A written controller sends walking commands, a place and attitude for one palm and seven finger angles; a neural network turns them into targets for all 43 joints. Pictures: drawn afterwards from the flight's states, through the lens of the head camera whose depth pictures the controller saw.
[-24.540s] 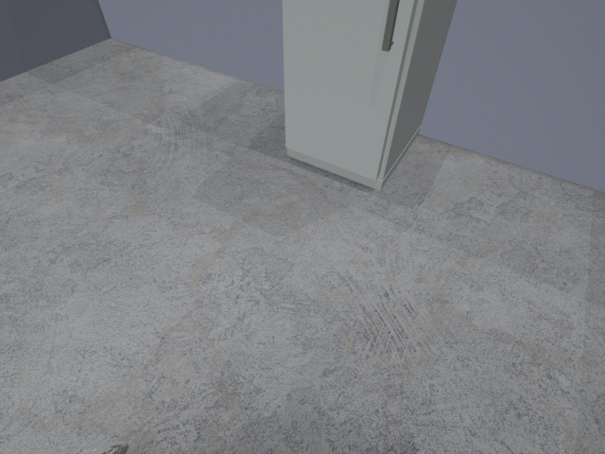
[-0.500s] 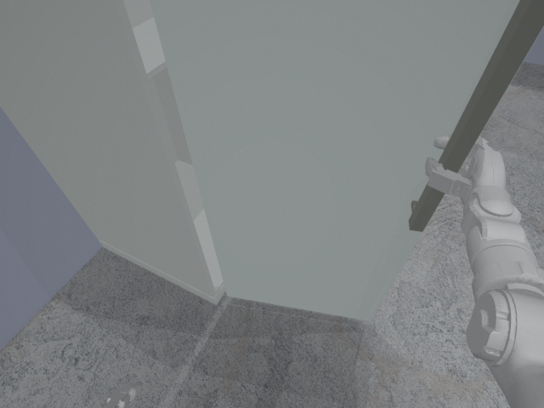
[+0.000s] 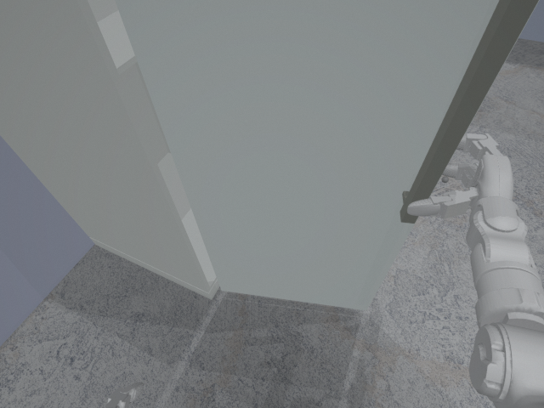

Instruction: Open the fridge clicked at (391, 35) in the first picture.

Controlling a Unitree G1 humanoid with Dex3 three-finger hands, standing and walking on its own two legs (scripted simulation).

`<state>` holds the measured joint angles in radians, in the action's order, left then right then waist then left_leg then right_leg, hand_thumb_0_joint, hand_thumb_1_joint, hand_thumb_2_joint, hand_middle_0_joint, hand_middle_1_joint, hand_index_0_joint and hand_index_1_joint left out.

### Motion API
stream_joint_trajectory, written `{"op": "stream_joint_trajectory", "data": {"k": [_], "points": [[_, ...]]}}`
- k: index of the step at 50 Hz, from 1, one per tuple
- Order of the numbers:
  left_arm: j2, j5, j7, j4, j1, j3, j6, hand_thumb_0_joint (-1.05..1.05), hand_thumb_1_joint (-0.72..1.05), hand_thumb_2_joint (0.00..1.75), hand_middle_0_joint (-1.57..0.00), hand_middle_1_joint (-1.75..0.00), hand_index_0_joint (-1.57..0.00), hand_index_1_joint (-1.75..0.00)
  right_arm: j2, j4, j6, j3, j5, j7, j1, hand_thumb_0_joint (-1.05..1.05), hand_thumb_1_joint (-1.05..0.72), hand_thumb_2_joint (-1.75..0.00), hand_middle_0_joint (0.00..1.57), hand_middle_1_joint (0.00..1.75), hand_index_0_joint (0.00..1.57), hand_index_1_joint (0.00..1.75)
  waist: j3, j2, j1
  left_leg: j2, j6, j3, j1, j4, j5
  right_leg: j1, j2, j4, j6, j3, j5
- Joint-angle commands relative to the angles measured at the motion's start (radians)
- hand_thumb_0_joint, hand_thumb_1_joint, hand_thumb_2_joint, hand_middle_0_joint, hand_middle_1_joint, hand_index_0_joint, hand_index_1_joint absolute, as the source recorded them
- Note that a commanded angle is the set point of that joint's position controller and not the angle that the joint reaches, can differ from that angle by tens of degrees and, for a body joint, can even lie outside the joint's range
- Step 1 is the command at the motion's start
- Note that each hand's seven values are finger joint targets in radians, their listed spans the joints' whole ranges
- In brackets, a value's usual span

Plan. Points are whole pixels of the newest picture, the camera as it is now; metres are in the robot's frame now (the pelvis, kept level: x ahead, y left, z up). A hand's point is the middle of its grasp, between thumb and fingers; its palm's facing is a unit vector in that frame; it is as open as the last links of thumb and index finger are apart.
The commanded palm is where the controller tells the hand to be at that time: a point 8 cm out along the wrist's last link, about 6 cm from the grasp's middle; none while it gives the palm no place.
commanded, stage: slip the hand off the handle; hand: right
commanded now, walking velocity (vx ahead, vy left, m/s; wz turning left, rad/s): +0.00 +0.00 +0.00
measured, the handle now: (452, 113) +0.50 -0.19 +0.18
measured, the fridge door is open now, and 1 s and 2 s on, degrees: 73 73 73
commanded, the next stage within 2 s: draw the hand back to the body in 1.34 s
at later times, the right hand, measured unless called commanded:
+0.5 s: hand (485, 188) +0.44 -0.26 +0.09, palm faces +0.21 +0.97 -0.15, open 14.6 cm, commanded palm +0.41 -0.31 +0.10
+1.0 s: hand (501, 219) +0.39 -0.28 +0.08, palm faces +0.18 +0.97 -0.14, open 14.7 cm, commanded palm +0.34 -0.31 +0.10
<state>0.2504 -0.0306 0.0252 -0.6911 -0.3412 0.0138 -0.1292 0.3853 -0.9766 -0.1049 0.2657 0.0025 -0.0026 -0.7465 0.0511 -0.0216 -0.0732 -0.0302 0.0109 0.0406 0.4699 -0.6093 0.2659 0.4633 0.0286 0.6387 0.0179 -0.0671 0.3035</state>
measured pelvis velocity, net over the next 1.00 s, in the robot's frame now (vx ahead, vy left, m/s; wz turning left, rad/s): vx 0.01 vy -0.01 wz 0.00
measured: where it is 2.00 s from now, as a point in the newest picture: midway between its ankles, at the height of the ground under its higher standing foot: outside the picture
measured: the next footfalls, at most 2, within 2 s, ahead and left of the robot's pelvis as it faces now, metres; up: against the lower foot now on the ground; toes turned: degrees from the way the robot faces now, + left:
none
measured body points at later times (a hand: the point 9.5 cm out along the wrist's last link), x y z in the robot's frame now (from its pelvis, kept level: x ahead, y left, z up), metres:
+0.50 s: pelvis +0.01 +0.00 +0.00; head +0.06 -0.01 +0.44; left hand +0.07 +0.28 -0.11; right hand +0.43 -0.31 +0.10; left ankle +0.02 +0.13 -0.72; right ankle +0.01 -0.11 -0.72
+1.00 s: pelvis +0.01 -0.01 +0.00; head +0.05 -0.02 +0.45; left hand +0.11 +0.25 -0.10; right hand +0.38 -0.33 +0.09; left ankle +0.02 +0.13 -0.72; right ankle +0.01 -0.11 -0.72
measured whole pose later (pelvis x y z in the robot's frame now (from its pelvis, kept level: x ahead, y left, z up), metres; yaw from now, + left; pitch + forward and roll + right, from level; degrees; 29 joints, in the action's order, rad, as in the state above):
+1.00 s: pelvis +0.01 -0.01 +0.00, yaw +0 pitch +8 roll +2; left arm 0.26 -0.05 0.05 -0.60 -0.36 0.02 -0.07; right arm 0.45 -0.65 -0.08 0.36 -0.10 0.19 -0.40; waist 0.08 0.00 -0.04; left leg -0.02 0.02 0.05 0.46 -0.63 0.30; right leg 0.47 0.03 0.69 0.02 -0.06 0.35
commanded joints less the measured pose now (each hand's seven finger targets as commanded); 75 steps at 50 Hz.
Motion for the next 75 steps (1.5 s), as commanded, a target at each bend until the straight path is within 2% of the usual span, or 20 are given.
{"op": "stream_joint_trajectory", "data": {"k": [1,2,3,6,9,11,13,15,20,21,24,32,37,44,59,61,67,73,74,75], "points": [[0.173,-0.004,0.012,0.096,-0.046,-0.068,-0.033,0.0,0.9,0.9,-0.2,-0.3,-0.2,-0.3,0.167,0.26,-0.066,-0.001,-0.022,0.005,-0.475,0.0,0.55,-0.2,0.25,1.15,0.25,1.15,0.358,0.089,-0.001,0.041,-0.036,0.0,-0.083,0.048,-0.231,-0.254,-0.003,-0.062,0.001,0.07,-0.324],[0.17,-0.002,0.01,0.095,-0.046,-0.069,-0.031,0.0,0.9,0.9,-0.2,-0.3,-0.2,-0.3,0.151,0.28,-0.066,-0.011,-0.021,0.0,-0.49,0.0,0.55,-0.2,0.25,1.15,0.25,1.15,0.354,0.096,-0.007,0.042,-0.034,0.002,-0.074,0.047,-0.234,-0.258,-0.003,-0.058,0.001,0.069,-0.329],[0.189,0.003,0.02,0.072,-0.075,-0.07,-0.018,0.0,0.9,0.9,-0.2,-0.3,-0.2,-0.3,0.326,0.128,-0.063,0.131,0.001,-0.01,-0.418,0.0,0.55,-0.2,0.25,1.15,0.25,1.15,0.281,-0.021,0.003,0.042,-0.034,0.0,-0.091,0.043,-0.234,-0.161,-0.006,-0.048,0.01,0.069,-0.295],[0.175,0.0,0.016,0.109,-0.055,-0.058,0.001,0.0,0.9,0.9,-0.2,-0.3,-0.2,-0.3,0.283,0.177,-0.079,0.08,0.009,0.015,-0.43,0.0,0.55,-0.2,0.25,1.15,0.25,1.15,0.307,0.037,0.011,0.035,-0.031,-0.009,-0.11,0.036,-0.229,-0.136,-0.019,-0.057,0.012,0.051,-0.247],[0.179,-0.002,0.021,0.122,-0.059,-0.06,0.014,0.0,0.9,0.9,-0.2,-0.3,-0.2,-0.3,0.361,0.198,-0.092,0.133,0.005,0.037,-0.422,0.0,0.55,-0.2,0.25,1.15,0.25,1.15,0.356,0.06,0.023,0.036,-0.033,-0.015,-0.134,0.029,-0.239,-0.144,-0.019,-0.047,0.013,0.05,-0.26],[0.174,-0.005,0.022,0.131,-0.06,-0.059,0.017,0.0,0.9,0.9,-0.2,-0.3,-0.2,-0.3,0.322,0.209,-0.093,0.105,-0.006,0.059,-0.393,0.0,0.55,-0.2,0.25,1.15,0.25,1.15,0.36,0.073,0.021,0.038,-0.033,-0.011,-0.125,0.026,-0.254,-0.161,-0.016,-0.043,0.011,0.05,-0.286],[0.18,-0.006,0.027,0.134,-0.068,-0.062,0.02,0.0,0.9,0.9,-0.2,-0.3,-0.2,-0.3,0.353,0.209,-0.096,0.129,-0.02,0.073,-0.382,0.0,0.55,-0.2,0.25,1.15,0.25,1.15,0.355,0.033,0.019,0.042,-0.032,-0.01,-0.136,0.028,-0.254,-0.149,-0.014,-0.037,0.016,0.05,-0.281],[0.177,-0.008,0.026,0.133,-0.066,-0.063,0.021,0.0,0.9,0.9,-0.2,-0.3,-0.2,-0.3,0.331,0.252,-0.102,0.101,-0.022,0.091,-0.398,0.0,0.55,-0.2,0.25,1.15,0.25,1.15,0.377,0.104,0.014,0.043,-0.032,-0.014,-0.114,0.028,-0.258,-0.187,-0.015,-0.033,0.014,0.052,-0.298],[0.188,-0.012,0.035,0.131,-0.076,-0.064,0.03,0.0,0.9,0.9,-0.2,-0.3,-0.2,-0.3,0.381,0.229,-0.093,0.132,-0.036,0.132,-0.348,0.0,0.55,-0.2,0.25,1.15,0.25,1.15,0.354,0.078,0.017,0.044,-0.032,-0.012,-0.121,0.036,-0.244,-0.156,-0.016,-0.036,0.017,0.053,-0.269],[0.185,-0.013,0.036,0.134,-0.07,-0.061,0.029,0.0,0.9,0.9,-0.2,-0.3,-0.2,-0.3,0.349,0.249,-0.094,0.099,-0.041,0.143,-0.372,0.0,0.55,-0.2,0.25,1.15,0.25,1.15,0.344,0.108,0.007,0.043,-0.033,-0.011,-0.11,0.037,-0.252,-0.166,-0.017,-0.036,0.017,0.053,-0.279],[0.195,-0.013,0.043,0.125,-0.081,-0.062,0.033,0.0,0.9,0.9,-0.2,-0.3,-0.2,-0.3,0.419,0.231,-0.094,0.146,-0.046,0.157,-0.372,0.0,0.55,-0.2,0.25,1.15,0.25,1.15,0.334,0.075,0.007,0.044,-0.03,-0.012,-0.109,0.043,-0.232,-0.146,-0.017,-0.035,0.021,0.057,-0.25],[0.202,-0.015,0.053,0.136,-0.083,-0.053,0.041,0.0,0.9,0.9,-0.2,-0.3,-0.2,-0.3,0.475,0.173,-0.101,0.16,-0.049,0.211,-0.366,0.0,0.55,-0.2,0.25,1.15,0.25,1.15,0.301,0.098,0.004,0.042,-0.031,-0.014,-0.083,0.041,-0.196,-0.113,-0.019,-0.031,0.02,0.059,-0.207],[0.196,-0.016,0.047,0.164,-0.073,-0.059,0.034,0.0,0.9,0.9,-0.2,-0.3,-0.2,-0.3,0.384,0.257,-0.099,0.118,-0.083,0.238,-0.264,0.0,0.55,-0.2,0.25,1.15,0.25,1.15,0.353,0.119,0.024,0.049,-0.036,-0.002,-0.08,0.03,-0.212,-0.172,-0.013,-0.027,0.013,0.069,-0.265],[0.186,-0.019,0.039,0.207,-0.025,-0.06,0.026,0.0,0.9,0.9,-0.2,-0.3,-0.2,-0.3,0.4,0.484,-0.058,0.176,-0.111,0.205,-0.08,0.0,0.55,-0.2,0.25,1.15,0.25,1.15,0.359,0.131,0.066,0.053,-0.036,0.005,-0.115,0.023,-0.228,-0.183,-0.006,-0.036,0.011,0.072,-0.321],[0.156,-0.021,0.052,0.23,0.093,-0.04,-0.04,0.0,0.9,0.9,-0.2,-0.3,-0.2,-0.3,0.235,0.8,0.049,0.093,-0.149,0.157,0.204,0.0,0.55,-0.2,0.25,1.15,0.25,1.15,0.26,0.108,0.082,0.045,-0.036,0.024,-0.135,0.04,-0.188,-0.209,-0.004,-0.07,0.0,0.09,-0.279],[0.158,-0.022,0.056,0.226,0.106,-0.033,-0.043,0.0,0.9,0.9,-0.2,-0.3,-0.2,-0.3,0.246,0.791,0.062,0.106,-0.156,0.159,0.23,0.0,0.55,-0.2,0.25,1.15,0.25,1.15,0.223,0.065,0.079,0.045,-0.034,0.024,-0.136,0.051,-0.159,-0.183,-0.007,-0.081,0.002,0.089,-0.218],[0.146,-0.022,0.068,0.235,0.139,-0.026,-0.065,0.0,0.9,0.9,-0.2,-0.3,-0.2,-0.3,0.235,0.879,0.064,0.101,-0.163,0.18,0.306,0.0,0.55,-0.2,0.25,1.15,0.25,1.15,0.224,0.104,0.091,0.041,-0.036,0.018,-0.161,0.059,-0.157,-0.192,-0.018,-0.085,0.005,0.079,-0.204],[0.147,-0.025,0.087,0.213,0.145,-0.022,-0.088,0.0,0.9,0.9,-0.2,-0.3,-0.2,-0.3,0.237,0.881,0.061,0.084,-0.175,0.183,0.216,0.0,0.55,-0.2,0.25,1.15,0.25,1.15,0.162,0.093,0.057,0.04,-0.029,0.011,-0.125,0.087,-0.083,-0.178,-0.023,-0.083,0.011,0.079,-0.12],[0.151,-0.023,0.103,0.204,0.143,-0.01,-0.11,0.0,0.9,0.9,-0.2,-0.3,-0.2,-0.3,0.13,0.952,-0.045,0.121,-0.385,0.286,0.124,0.0,0.55,-0.2,0.25,1.15,0.25,1.15,0.193,0.061,0.024,0.044,-0.038,-0.003,-0.166,0.102,-0.109,-0.214,-0.033,-0.067,0.0,0.084,-0.12],[0.154,-0.021,0.116,0.182,0.15,-0.007,-0.121,0.0,0.9,0.9,-0.2,-0.3,-0.2,-0.3,0.237,0.864,-0.097,0.193,-0.403,0.346,0.18,0.0,0.55,-0.2,0.25,1.15,0.25,1.15,0.226,0.028,0.062,0.041,-0.04,-0.019,-0.215,0.083,-0.13,-0.195,-0.029,-0.055,0.0,0.081,-0.121]]}}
